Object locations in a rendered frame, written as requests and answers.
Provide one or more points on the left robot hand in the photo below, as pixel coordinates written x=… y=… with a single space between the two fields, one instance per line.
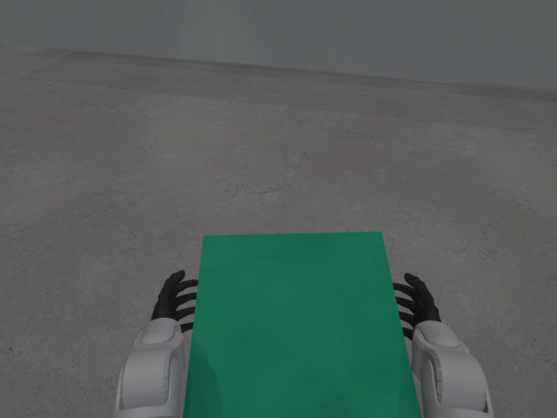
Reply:
x=168 y=302

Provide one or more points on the left robot forearm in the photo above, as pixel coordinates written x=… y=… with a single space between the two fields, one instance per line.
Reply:
x=149 y=382

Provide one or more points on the carton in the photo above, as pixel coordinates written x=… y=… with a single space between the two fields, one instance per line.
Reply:
x=297 y=325

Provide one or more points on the right robot forearm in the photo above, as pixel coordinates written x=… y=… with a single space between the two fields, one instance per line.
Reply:
x=453 y=384

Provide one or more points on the right robot hand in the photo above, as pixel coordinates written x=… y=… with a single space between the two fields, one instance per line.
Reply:
x=422 y=306

